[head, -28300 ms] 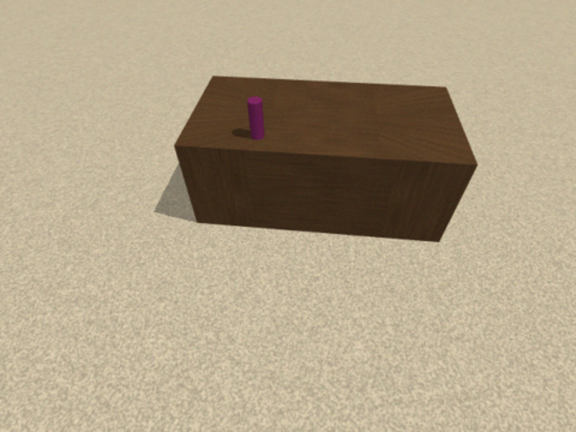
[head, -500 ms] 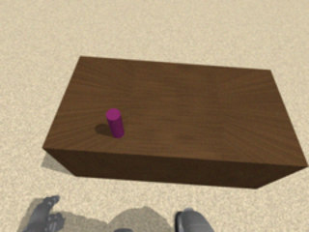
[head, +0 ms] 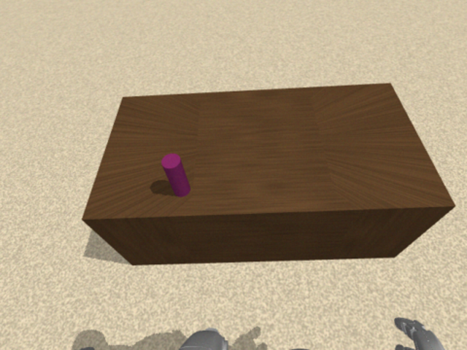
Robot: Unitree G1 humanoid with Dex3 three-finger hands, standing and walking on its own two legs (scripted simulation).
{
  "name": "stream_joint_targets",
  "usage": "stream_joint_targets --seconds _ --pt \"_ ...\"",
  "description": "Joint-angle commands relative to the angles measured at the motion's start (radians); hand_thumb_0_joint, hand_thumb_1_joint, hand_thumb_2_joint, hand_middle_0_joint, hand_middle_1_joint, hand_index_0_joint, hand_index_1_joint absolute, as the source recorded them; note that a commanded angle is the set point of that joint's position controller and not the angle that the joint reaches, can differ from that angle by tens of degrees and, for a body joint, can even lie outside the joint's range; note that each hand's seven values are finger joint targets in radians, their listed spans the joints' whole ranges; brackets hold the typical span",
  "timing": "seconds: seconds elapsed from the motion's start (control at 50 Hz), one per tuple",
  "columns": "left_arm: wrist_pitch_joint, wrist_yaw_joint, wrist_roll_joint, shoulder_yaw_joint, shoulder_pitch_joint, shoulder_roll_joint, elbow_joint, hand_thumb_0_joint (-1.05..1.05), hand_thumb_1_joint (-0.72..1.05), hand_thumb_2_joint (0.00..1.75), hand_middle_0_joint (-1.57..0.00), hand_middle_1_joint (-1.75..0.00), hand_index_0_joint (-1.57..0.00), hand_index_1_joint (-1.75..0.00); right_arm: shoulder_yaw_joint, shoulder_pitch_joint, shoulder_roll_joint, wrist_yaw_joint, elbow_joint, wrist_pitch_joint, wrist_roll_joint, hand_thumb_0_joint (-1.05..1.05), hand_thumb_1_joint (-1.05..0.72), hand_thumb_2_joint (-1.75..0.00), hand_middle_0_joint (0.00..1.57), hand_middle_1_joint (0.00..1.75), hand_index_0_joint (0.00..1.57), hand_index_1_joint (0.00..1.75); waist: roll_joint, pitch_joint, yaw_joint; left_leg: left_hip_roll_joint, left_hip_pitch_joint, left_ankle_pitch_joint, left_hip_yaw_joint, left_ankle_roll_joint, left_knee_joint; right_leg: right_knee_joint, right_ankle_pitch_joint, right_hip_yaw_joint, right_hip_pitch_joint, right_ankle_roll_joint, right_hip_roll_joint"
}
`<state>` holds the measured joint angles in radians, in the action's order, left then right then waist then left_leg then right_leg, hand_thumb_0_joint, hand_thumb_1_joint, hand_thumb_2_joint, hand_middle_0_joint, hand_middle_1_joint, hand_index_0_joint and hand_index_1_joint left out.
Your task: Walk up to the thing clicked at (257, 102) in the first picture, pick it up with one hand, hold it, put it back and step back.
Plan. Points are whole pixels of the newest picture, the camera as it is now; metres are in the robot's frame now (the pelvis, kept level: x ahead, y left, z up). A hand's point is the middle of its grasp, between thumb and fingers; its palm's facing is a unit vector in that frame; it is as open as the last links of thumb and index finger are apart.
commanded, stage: step back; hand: left
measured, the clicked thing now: (177, 176) +0.60 +0.22 -0.23
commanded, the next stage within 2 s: none
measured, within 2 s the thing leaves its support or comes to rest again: neither
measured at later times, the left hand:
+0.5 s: hand out of the picture -0.04 +0.27 -0.15, palm faces +0.07 -0.94 -0.34, open 7.4 cm
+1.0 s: hand out of the picture -0.19 +0.24 -0.12, palm faces +0.03 -0.89 -0.46, open 7.4 cm
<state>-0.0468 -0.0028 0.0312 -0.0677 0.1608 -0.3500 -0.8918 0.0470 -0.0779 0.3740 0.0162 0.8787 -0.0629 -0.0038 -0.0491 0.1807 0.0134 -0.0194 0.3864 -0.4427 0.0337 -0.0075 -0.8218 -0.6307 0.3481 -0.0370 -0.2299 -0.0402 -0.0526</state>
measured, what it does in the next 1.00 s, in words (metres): walks backwards: left foot, then right foot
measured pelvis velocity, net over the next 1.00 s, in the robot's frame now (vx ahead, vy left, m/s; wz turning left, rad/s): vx -0.29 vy -0.05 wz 0.04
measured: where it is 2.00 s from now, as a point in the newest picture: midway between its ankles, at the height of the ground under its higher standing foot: outside the picture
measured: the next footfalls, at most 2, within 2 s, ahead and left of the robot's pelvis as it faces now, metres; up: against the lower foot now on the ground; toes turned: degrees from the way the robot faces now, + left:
left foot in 0.30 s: -0.08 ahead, +0.12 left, +0.00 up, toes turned +2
right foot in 0.70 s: -0.21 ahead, -0.17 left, +0.00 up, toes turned +2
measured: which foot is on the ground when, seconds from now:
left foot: up 0.00-0.28, down 0.30-0.74, up 0.76-1.00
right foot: down 0.00-0.34, up 0.36-0.68, down 0.70-1.00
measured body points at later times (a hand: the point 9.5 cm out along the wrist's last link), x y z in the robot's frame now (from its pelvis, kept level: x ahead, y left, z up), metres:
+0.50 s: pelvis -0.13 +0.00 +0.01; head -0.08 +0.04 +0.46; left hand -0.04 +0.32 -0.12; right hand -0.03 -0.30 -0.09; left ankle -0.12 +0.12 -0.72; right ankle -0.15 -0.15 -0.63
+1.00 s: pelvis -0.29 -0.05 +0.00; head -0.23 -0.06 +0.45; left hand -0.20 +0.28 -0.09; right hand -0.18 -0.36 -0.13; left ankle -0.33 +0.08 -0.68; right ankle -0.25 -0.17 -0.72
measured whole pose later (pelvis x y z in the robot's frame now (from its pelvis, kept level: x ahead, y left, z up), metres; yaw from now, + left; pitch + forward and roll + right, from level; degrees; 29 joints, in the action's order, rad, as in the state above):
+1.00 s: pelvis -0.29 -0.05 +0.00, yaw +2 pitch -1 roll +1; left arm -0.05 0.02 0.04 -0.07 0.17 -0.37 -0.79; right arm 0.05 -0.18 0.40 0.03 0.85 -0.05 0.01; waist -0.03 0.15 0.01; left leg -0.07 0.37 -0.52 0.09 0.02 -0.96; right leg -0.63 0.28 -0.01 -0.34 0.00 0.03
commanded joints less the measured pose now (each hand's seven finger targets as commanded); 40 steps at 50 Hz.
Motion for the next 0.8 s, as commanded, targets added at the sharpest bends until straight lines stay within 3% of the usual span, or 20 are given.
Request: stream_joint_targets --seconds 0.0,0.04,0.14,0.2,0.26,0.28,0.3,0.32,0.34,0.36,0.4,0.42,0.56,0.64,0.68,0.7,0.72,0.74,0.76,0.78 --pt "0.034 0.021 -0.012 -0.079 -0.085 -0.275 0.152 0.00 0.90 0.90 -0.20 -0.30 -0.20 -0.30 0.051 -0.054 0.226 0.013 -0.056 0.024 -0.006 0.00 -0.90 -0.90 0.20 0.30 0.20 0.30 0.183 -0.107 -0.013 -0.087 0.000 -0.107 0.141 0.005 -0.370 0.277 -0.504 -0.304 -0.100 -0.219 0.333" --pt "0.032 0.026 -0.003 -0.074 -0.097 -0.246 0.160 0.00 0.90 0.90 -0.20 -0.30 -0.20 -0.30 0.044 -0.074 0.206 0.018 -0.046 0.034 -0.006 0.00 -0.90 -0.90 0.20 0.30 0.20 0.30 0.162 -0.161 -0.020 -0.116 0.054 -0.068 0.120 0.015 -0.366 0.208 -0.592 -0.184 0.020 -0.156 0.241" --pt "0.022 0.034 0.004 -0.070 0.020 -0.227 0.175 0.00 0.90 0.90 -0.20 -0.30 -0.20 -0.30 0.030 -0.057 0.185 0.029 -0.086 0.053 0.002 0.00 -0.90 -0.90 0.20 0.30 0.20 0.30 0.207 -0.241 0.047 -0.062 0.130 -0.094 0.060 0.043 -0.122 0.133 -0.687 -0.189 0.284 -0.179 0.259" --pt "0.010 0.032 0.001 -0.069 0.013 -0.240 0.193 0.00 0.90 0.90 -0.20 -0.30 -0.20 -0.30 0.039 -0.092 0.181 0.026 -0.082 0.056 0.013 0.00 -0.90 -0.90 0.20 0.30 0.20 0.30 0.250 -0.269 0.035 -0.010 0.021 -0.057 0.018 0.028 0.124 0.091 -0.668 -0.190 0.270 -0.164 0.264" --pt "-0.005 0.022 -0.011 -0.066 -0.043 -0.261 0.213 0.00 0.90 0.90 -0.20 -0.30 -0.20 -0.30 0.056 -0.181 0.185 0.018 -0.043 0.059 0.025 0.00 -0.90 -0.90 0.20 0.30 0.20 0.30 0.220 -0.289 -0.018 -0.018 -0.184 0.213 -0.046 -0.001 0.380 0.032 -0.496 -0.161 0.125 -0.105 0.232" --pt "-0.010 0.018 -0.012 -0.057 -0.051 -0.241 0.220 0.00 0.90 0.90 -0.20 -0.30 -0.20 -0.30 0.067 -0.180 0.205 0.018 -0.043 0.060 0.032 0.00 -0.90 -0.90 0.20 0.30 0.20 0.30 0.176 -0.267 -0.025 0.017 -0.227 0.287 0.008 -0.020 0.420 0.022 -0.376 -0.169 0.035 -0.071 0.209" --pt "-0.010 0.014 -0.016 -0.050 -0.035 -0.211 0.227 0.00 0.90 0.90 -0.20 -0.30 -0.20 -0.30 0.082 -0.171 0.271 0.017 -0.052 0.063 0.047 0.00 -0.90 -0.90 0.20 0.30 0.20 0.30 0.012 -0.271 -0.023 0.182 -0.288 0.360 0.227 -0.082 0.444 -0.083 -0.172 -0.131 -0.120 -0.022 0.118" --pt "-0.008 0.020 -0.020 -0.056 -0.062 -0.200 0.234 0.00 0.90 0.90 -0.20 -0.30 -0.20 -0.30 0.096 -0.103 0.359 0.007 -0.075 0.060 0.050 0.00 -0.90 -0.90 0.20 0.30 0.20 0.30 -0.182 -0.224 -0.030 0.380 -0.219 0.430 0.451 -0.203 0.518 -0.281 0.213 -0.026 -0.246 0.016 -0.059" --pt "-0.010 0.032 -0.002 -0.077 -0.112 -0.233 0.229 0.00 0.90 0.90 -0.20 -0.30 -0.20 -0.30 0.105 -0.073 0.400 0.006 -0.092 0.062 0.046 0.00 -0.90 -0.90 0.20 0.30 0.20 0.30 -0.194 -0.184 -0.071 0.473 -0.043 0.432 0.542 -0.309 0.544 -0.503 0.320 -0.143 -0.178 0.034 -0.052" --pt "-0.012 0.030 0.001 -0.082 -0.099 -0.254 0.211 0.00 0.90 0.90 -0.20 -0.30 -0.20 -0.30 0.097 -0.034 0.363 0.014 -0.095 0.070 0.046 0.00 -0.90 -0.90 0.20 0.30 0.20 0.30 -0.144 -0.146 -0.041 0.457 -0.007 0.428 0.498 -0.305 0.535 -0.612 0.270 -0.173 -0.174 0.031 -0.026" --pt "-0.017 0.023 -0.020 -0.082 -0.005 -0.227 0.167 0.00 0.90 0.90 -0.20 -0.30 -0.20 -0.30 0.064 0.043 0.268 0.015 -0.118 0.073 0.053 0.00 -0.90 -0.90 0.20 0.30 0.20 0.30 -0.066 -0.139 0.027 0.296 -0.078 0.558 0.240 -0.213 0.476 -0.691 0.169 -0.193 -0.231 0.026 -0.066" --pt "-0.017 0.019 -0.024 -0.083 0.048 -0.227 0.153 0.00 0.90 0.90 -0.20 -0.30 -0.20 -0.30 0.063 0.057 0.247 0.018 -0.123 0.073 0.047 0.00 -0.90 -0.90 0.20 0.30 0.20 0.30 -0.072 -0.135 0.053 0.260 -0.117 0.557 0.182 -0.189 0.460 -0.694 0.128 -0.179 -0.263 0.029 -0.075" --pt "0.006 0.015 -0.012 -0.064 0.025 -0.201 0.164 0.00 0.90 0.90 -0.20 -0.30 -0.20 -0.30 0.073 -0.076 0.249 0.017 -0.119 0.061 0.033 0.00 -0.90 -0.90 0.20 0.30 0.20 0.30 -0.139 -0.219 -0.036 0.268 -0.365 0.660 0.139 -0.241 0.350 -0.312 0.168 -0.083 -0.228 0.096 0.006" --pt "0.017 0.011 -0.013 -0.061 0.099 -0.202 0.106 0.00 0.90 0.90 -0.20 -0.30 -0.20 -0.30 0.078 -0.041 0.287 0.009 -0.141 0.036 0.034 0.00 -0.90 -0.90 0.20 0.30 0.20 0.30 -0.187 -0.292 -0.024 0.245 -0.295 0.588 0.133 -0.193 0.280 0.063 0.038 0.012 -0.029 0.064 0.033" --pt "0.022 0.010 -0.005 -0.068 0.191 -0.213 0.053 0.00 0.90 0.90 -0.20 -0.30 -0.20 -0.30 0.075 -0.006 0.282 0.004 -0.146 0.021 0.019 0.00 -0.90 -0.90 0.20 0.30 0.20 0.30 -0.150 -0.313 0.023 0.211 -0.179 0.468 0.114 -0.137 0.238 0.230 -0.124 0.048 0.106 0.025 0.032" --pt "0.026 0.010 0.008 -0.081 0.179 -0.267 0.062 0.00 0.90 0.90 -0.20 -0.30 -0.20 -0.30 0.064 0.005 0.240 0.003 -0.155 0.021 0.013 0.00 -0.90 -0.90 0.20 0.30 0.20 0.30 -0.032 -0.284 0.021 0.139 -0.035 0.324 0.099 -0.081 0.155 0.221 -0.125 -0.120 0.131 -0.007 0.117" --pt "0.028 0.006 0.011 -0.105 0.156 -0.355 0.085 0.00 0.90 0.90 -0.20 -0.30 -0.20 -0.30 0.047 0.003 0.180 0.006 -0.180 0.023 0.005 0.00 -0.90 -0.90 0.20 0.30 0.20 0.30 0.233 -0.228 0.025 -0.038 0.166 -0.002 0.049 -0.014 -0.005 0.267 -0.138 -0.383 0.117 -0.083 0.297" --pt "0.023 0.011 0.015 -0.114 0.069 -0.438 0.125 0.00 0.90 0.90 -0.20 -0.30 -0.20 -0.30 0.062 0.047 0.199 0.027 -0.182 0.021 0.008 0.00 -0.90 -0.90 0.20 0.30 0.20 0.30 0.357 -0.165 0.075 -0.063 0.104 -0.192 0.079 0.017 -0.244 0.334 -0.182 -0.531 -0.146 -0.252 0.466" --pt "0.025 0.015 0.008 -0.107 0.009 -0.406 0.144 0.00 0.90 0.90 -0.20 -0.30 -0.20 -0.30 0.076 0.029 0.233 0.028 -0.160 0.023 0.007 0.00 -0.90 -0.90 0.20 0.30 0.20 0.30 0.322 -0.100 0.042 -0.035 0.054 -0.171 0.132 0.016 -0.331 0.360 -0.148 -0.527 -0.272 -0.254 0.471" --pt "0.028 0.018 0.007 -0.089 -0.031 -0.349 0.156 0.00 0.90 0.90 -0.20 -0.30 -0.20 -0.30 0.065 -0.002 0.240 0.020 -0.131 0.025 0.005 0.00 -0.90 -0.90 0.20 0.30 0.20 0.30 0.265 -0.090 0.014 -0.052 0.030 -0.109 0.141 0.007 -0.344 0.317 -0.247 -0.390 -0.251 -0.216 0.400"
